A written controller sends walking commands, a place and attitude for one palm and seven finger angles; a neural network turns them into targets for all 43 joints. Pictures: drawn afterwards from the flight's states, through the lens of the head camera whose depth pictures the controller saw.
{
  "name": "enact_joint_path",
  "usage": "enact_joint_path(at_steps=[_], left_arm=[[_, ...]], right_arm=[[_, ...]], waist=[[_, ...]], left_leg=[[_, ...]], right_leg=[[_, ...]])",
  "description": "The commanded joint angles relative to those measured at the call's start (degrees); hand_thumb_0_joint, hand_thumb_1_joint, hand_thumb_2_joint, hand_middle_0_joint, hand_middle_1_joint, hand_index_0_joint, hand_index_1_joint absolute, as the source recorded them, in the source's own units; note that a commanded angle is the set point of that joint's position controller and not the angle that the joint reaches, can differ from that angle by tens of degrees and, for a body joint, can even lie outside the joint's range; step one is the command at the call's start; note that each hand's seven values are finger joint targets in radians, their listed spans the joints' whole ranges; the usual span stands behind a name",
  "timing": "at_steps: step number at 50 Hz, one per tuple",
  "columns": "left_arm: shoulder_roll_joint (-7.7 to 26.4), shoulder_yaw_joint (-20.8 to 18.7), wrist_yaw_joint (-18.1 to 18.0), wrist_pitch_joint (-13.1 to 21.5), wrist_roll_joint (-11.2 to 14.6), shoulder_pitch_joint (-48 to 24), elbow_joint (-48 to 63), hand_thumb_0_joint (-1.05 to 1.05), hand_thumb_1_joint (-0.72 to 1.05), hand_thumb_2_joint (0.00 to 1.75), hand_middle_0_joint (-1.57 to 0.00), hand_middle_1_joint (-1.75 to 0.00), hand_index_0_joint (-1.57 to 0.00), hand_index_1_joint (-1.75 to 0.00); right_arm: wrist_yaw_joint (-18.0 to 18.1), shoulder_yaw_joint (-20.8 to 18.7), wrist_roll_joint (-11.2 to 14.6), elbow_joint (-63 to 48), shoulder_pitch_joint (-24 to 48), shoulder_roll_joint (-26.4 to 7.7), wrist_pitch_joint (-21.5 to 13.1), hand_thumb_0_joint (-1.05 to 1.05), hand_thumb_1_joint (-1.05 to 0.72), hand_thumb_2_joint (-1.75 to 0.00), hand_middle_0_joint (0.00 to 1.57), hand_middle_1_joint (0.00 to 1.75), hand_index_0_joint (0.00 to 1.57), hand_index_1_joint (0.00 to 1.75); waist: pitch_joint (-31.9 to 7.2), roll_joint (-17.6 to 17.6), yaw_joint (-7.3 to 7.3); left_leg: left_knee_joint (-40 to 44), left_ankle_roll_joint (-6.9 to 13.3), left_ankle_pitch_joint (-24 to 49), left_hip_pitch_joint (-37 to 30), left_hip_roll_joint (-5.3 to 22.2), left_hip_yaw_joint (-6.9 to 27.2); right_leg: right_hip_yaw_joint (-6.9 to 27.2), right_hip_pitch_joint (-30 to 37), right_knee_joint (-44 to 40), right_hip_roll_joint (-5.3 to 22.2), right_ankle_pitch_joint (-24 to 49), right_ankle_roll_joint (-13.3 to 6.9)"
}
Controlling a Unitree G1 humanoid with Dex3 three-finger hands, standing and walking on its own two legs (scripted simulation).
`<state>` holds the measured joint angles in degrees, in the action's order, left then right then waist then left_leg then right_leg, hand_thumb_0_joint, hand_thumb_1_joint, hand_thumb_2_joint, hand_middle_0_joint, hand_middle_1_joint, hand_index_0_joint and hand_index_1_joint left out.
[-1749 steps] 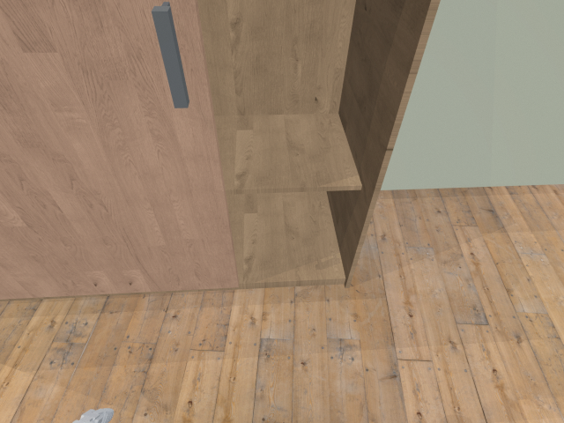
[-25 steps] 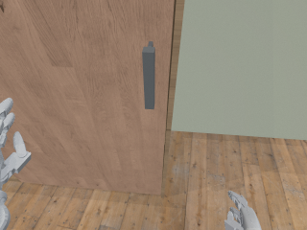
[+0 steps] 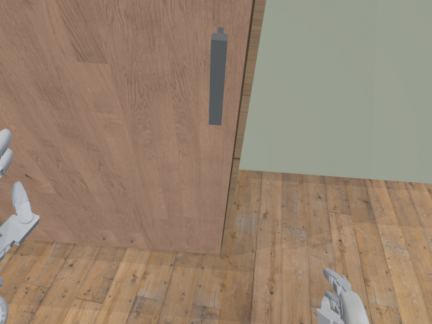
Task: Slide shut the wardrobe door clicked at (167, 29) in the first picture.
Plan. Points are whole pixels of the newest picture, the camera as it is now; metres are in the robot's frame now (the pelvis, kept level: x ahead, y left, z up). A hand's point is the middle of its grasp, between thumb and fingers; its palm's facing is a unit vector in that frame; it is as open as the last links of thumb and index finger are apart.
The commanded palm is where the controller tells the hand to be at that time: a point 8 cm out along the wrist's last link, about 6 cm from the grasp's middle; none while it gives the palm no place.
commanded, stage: step back with the hand held close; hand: left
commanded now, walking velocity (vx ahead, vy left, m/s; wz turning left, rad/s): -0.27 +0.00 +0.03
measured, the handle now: (217, 78) +0.51 +0.05 +0.21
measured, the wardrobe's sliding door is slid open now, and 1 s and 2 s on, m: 0.00 0.00 0.00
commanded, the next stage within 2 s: stop stepping back and stand still in 0.50 s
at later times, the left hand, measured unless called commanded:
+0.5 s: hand (14, 278) +0.13 +0.24 +0.17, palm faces +0.29 -0.84 -0.46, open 7.4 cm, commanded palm +0.05 +0.30 +0.19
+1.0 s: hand out of the picture +0.00 +0.27 +0.19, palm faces +0.44 -0.80 -0.40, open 7.5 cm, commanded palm -0.05 +0.32 +0.19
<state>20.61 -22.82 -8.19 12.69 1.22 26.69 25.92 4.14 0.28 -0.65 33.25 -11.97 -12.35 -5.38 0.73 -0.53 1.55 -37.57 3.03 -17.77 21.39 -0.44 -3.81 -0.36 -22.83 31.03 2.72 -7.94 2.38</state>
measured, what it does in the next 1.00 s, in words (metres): walks backwards: right foot, then left foot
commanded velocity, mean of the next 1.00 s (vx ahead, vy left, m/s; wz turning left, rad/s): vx -0.13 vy -0.02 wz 0.02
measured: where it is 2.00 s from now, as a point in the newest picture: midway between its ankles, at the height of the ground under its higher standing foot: outside the picture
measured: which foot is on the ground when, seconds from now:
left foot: down 0.00-0.54, up 0.56-0.70, down 0.72-1.00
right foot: down 0.00-0.10, up 0.12-0.30, down 0.32-0.74, up 0.76-0.94, down 0.96-1.00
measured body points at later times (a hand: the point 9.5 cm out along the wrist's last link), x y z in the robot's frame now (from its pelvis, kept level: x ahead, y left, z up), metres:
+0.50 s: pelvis -0.10 +0.00 +0.01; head -0.05 +0.03 +0.45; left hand +0.11 +0.28 +0.20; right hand +0.11 -0.22 -0.06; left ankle +0.05 +0.08 -0.72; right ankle -0.11 -0.12 -0.72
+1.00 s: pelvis -0.19 +0.02 +0.01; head -0.21 +0.04 +0.46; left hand -0.03 +0.32 +0.21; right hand -0.03 -0.19 -0.06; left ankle -0.14 +0.12 -0.72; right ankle -0.19 -0.07 -0.72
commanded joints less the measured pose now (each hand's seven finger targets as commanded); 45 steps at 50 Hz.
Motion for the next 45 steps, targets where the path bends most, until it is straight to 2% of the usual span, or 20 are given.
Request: enact_joint_path(at_steps=[1,3,5,6,9,15,19,21,23,25,26,28,29,32,35,37,38,40,42,45], left_arm=[[13.6,-7.3,-1.7,4.6,0.0,-5.0,15.0,0.0,0.9,0.9,-0.2,-0.3,-0.2,-0.3],[13.4,-7.8,-2.0,5.1,0.1,-3.7,17.3,0.0,0.9,0.9,-0.2,-0.3,-0.2,-0.3],[13.0,-9.6,-2.1,5.6,-0.5,-2.9,19.7,0.0,0.9,0.9,-0.2,-0.3,-0.2,-0.3],[14.4,-10.8,-2.0,5.8,-1.0,-3.3,20.1,0.0,0.9,0.9,-0.2,-0.3,-0.2,-0.3],[14.0,-11.4,-1.9,6.2,-0.6,-0.1,19.3,0.0,0.9,0.9,-0.2,-0.3,-0.2,-0.3],[11.1,-6.8,-0.2,7.0,0.5,0.4,14.2,0.0,0.9,0.9,-0.2,-0.3,-0.2,-0.3],[13.4,-7.4,0.4,7.4,1.3,-2.1,15.7,0.0,0.9,0.9,-0.2,-0.3,-0.2,-0.3],[14.7,-8.4,0.6,6.4,2.2,1.1,17.9,0.0,0.9,0.9,-0.2,-0.3,-0.2,-0.3],[15.8,-10.6,0.9,5.9,3.1,5.3,20.1,0.0,0.9,0.9,-0.2,-0.3,-0.2,-0.3],[17.1,-12.3,0.8,5.6,3.7,6.7,20.7,0.0,0.9,0.9,-0.2,-0.3,-0.2,-0.3],[19.0,-14.1,0.4,5.7,3.8,7.2,20.9,0.0,0.9,0.9,-0.2,-0.3,-0.2,-0.3],[17.6,-11.6,-0.6,5.0,3.6,5.7,18.4,0.0,0.9,0.9,-0.2,-0.3,-0.2,-0.3],[16.7,-11.5,-1.3,4.0,3.0,4.9,15.9,0.0,0.9,0.9,-0.2,-0.3,-0.2,-0.3],[13.2,-8.2,-0.8,2.3,1.7,0.5,9.6,0.0,0.9,0.9,-0.2,-0.3,-0.2,-0.3],[11.1,-5.2,-1.4,2.4,1.0,-3.2,4.9,0.0,0.9,0.9,-0.2,-0.3,-0.2,-0.3],[12.1,-4.6,-1.8,3.6,0.0,-6.6,11.2,0.0,0.9,0.9,-0.2,-0.3,-0.2,-0.3],[13.9,-5.9,-1.9,4.0,0.0,-7.1,14.4,0.0,0.9,0.9,-0.2,-0.3,-0.2,-0.3],[13.5,-5.6,-1.2,3.6,0.6,-6.0,19.4,0.0,0.9,0.9,-0.2,-0.3,-0.2,-0.3],[13.5,-5.2,-1.2,3.9,-0.3,-7.5,23.2,0.0,0.9,0.9,-0.2,-0.3,-0.2,-0.3],[12.6,-5.8,-1.7,3.4,-0.6,-1.0,19.2,0.0,0.9,0.9,-0.2,-0.3,-0.2,-0.3]], right_arm=[[0.7,-2.7,-0.1,-7.7,3.4,-6.9,-2.9,0.0,-0.9,-0.9,0.2,0.3,0.2,0.3],[1.0,-2.6,0.1,-8.4,3.9,-7.1,-3.1,0.0,-0.9,-0.9,0.2,0.3,0.2,0.3],[1.4,-3.1,0.1,-9.3,4.7,-8.7,-4.1,0.0,-0.9,-0.9,0.2,0.3,0.2,0.3],[1.5,-3.3,-0.2,-9.4,4.9,-7.8,-4.5,0.0,-0.9,-0.9,0.2,0.3,0.2,0.3],[0.9,-4.0,-0.7,-8.4,4.3,-7.1,-5.6,0.0,-0.9,-0.9,0.2,0.3,0.2,0.3],[-0.1,-3.0,-1.3,-4.1,3.8,-7.9,-6.7,0.0,-0.9,-0.9,0.2,0.3,0.2,0.3],[0.0,-3.3,-1.2,-4.0,4.9,-7.5,-5.4,0.0,-0.9,-0.9,0.2,0.3,0.2,0.3],[-0.1,-3.6,-0.5,-5.8,5.6,-7.0,-4.7,0.0,-0.9,-0.9,0.2,0.3,0.2,0.3],[-0.3,-3.8,-0.4,-8.2,7.6,-6.9,-3.9,0.0,-0.9,-0.9,0.2,0.3,0.2,0.3],[-0.3,-3.7,-0.2,-9.5,9.1,-6.5,-3.0,0.0,-0.9,-0.9,0.2,0.3,0.2,0.3],[0.0,-3.7,-0.2,-9.5,8.7,-6.2,-2.6,0.0,-0.9,-0.9,0.2,0.3,0.2,0.3],[0.2,-4.3,0.2,-7.4,8.1,-5.2,-1.7,0.0,-0.9,-0.9,0.2,0.3,0.2,0.3],[0.3,-4.1,-0.5,-6.4,9.0,-4.8,-1.1,0.0,-0.9,-0.9,0.2,0.3,0.2,0.3],[1.0,-1.4,-0.6,-6.6,7.5,-3.4,-1.2,0.0,-0.9,-0.9,0.2,0.3,0.2,0.3],[2.6,-1.9,0.4,-5.2,4.9,-6.9,-2.9,0.0,-0.9,-0.9,0.2,0.3,0.2,0.3],[2.8,-2.7,0.9,-6.7,4.4,-8.7,-4.5,0.0,-0.9,-0.9,0.2,0.3,0.2,0.3],[2.7,-3.2,1.1,-7.3,4.1,-8.7,-5.2,0.0,-0.9,-0.9,0.2,0.3,0.2,0.3],[2.4,-2.3,-0.2,-6.9,4.0,-6.7,-6.0,0.0,-0.9,-0.9,0.2,0.3,0.2,0.3],[1.7,-2.2,-0.8,-6.4,5.0,-6.6,-7.2,0.0,-0.9,-0.9,0.2,0.3,0.2,0.3],[0.5,-1.7,-0.5,-5.9,4.7,-6.9,-7.7,0.0,-0.9,-0.9,0.2,0.3,0.2,0.3]], waist=[[-4.6,-4.9,-1.74],[-6.0,2.2,-1.92],[-7.4,16.0,-1.21],[-8.0,17.2,-0.67],[-7.5,9.3,-0.4],[-7.7,10.6,-0.96],[-18.0,7.2,-0.36],[-22.8,2.5,-0.16],[-20.7,5.6,0.48],[-14.1,5.2,0.05],[-12.0,0.8,-0.36],[-5.3,-9.2,-0.38],[-2.4,-8.9,0.02],[0.1,-5.8,-1.61],[-1.4,4.8,-1.95],[-5.4,14.3,-0.56],[-7.9,8.9,-0.28],[-10.4,11.5,-1.24],[-8.4,12.6,-1.22],[-6.7,11.0,-0.81]], left_leg=[[1.6,-1.1,-7.6,-5.8,1.5,5.2],[10.7,0.1,-10.3,-1.6,4.3,9.4],[27.1,4.0,-22.0,14.3,14.0,21.1],[29.4,5.2,-22.0,16.5,17.0,24.4],[20.7,5.3,0.6,7.3,15.6,18.7],[15.7,1.9,19.0,-5.1,12.6,16.3],[12.1,0.2,40.4,-19.8,10.8,11.1],[11.4,0.3,40.4,-24.5,10.0,9.3],[15.2,0.6,23.7,-17.1,10.4,9.7],[16.2,-1.2,1.2,-6.4,7.5,7.7],[10.4,-2.9,-3.2,-6.1,4.5,6.0],[-17.6,-6.0,-4.1,-9.2,-1.1,5.1],[-27.1,-5.5,-6.1,-2.1,-0.6,7.4],[-10.9,-3.6,-3.6,0.0,3.5,7.7],[16.5,-2.1,2.6,-6.2,3.0,5.9],[21.1,1.6,2.5,-4.3,12.2,17.3],[19.8,2.3,5.0,-5.7,12.6,17.6],[23.8,0.1,8.3,-9.2,11.7,21.4],[27.7,1.2,-2.5,-6.7,13.5,23.0],[23.7,1.2,-4.0,-5.6,10.8,16.7]], right_leg=[[9.5,-7.8,-14.7,7.2,-23.9,-5.7],[5.3,-2.7,-7.3,3.1,-19.6,-3.5],[0.2,13.6,14.1,-4.4,-10.3,-1.0],[0.1,15.5,21.4,-5.6,-9.6,-0.6],[1.5,9.5,17.5,-4.9,-13.3,-1.7],[1.2,8.8,-6.2,-4.4,-3.9,-2.6],[2.3,6.8,-4.8,-3.5,7.7,-2.2],[1.7,6.0,-3.1,-4.2,5.4,-0.9],[1.5,7.4,-3.1,-4.3,-3.8,-1.7],[3.6,7.4,-7.3,-1.9,-8.8,-3.9],[7.8,1.9,-12.2,2.1,-15.0,-5.8],[21.9,-17.9,-24.3,17.5,-29.2,-13.7],[21.0,-17.0,-23.8,19.0,-23.0,-15.2],[9.4,-6.4,-13.9,11.2,-1.9,-9.8],[5.1,0.2,-5.0,3.2,-6.2,-4.4],[2.4,4.5,2.8,-1.8,-8.3,-2.2],[1.9,6.0,2.7,-3.0,-5.6,-1.6],[1.1,4.9,7.3,-3.5,-9.4,-1.4],[2.6,5.6,10.2,-3.1,-14.1,-1.7],[-0.1,11.1,-2.8,-3.5,-9.8,-2.3]])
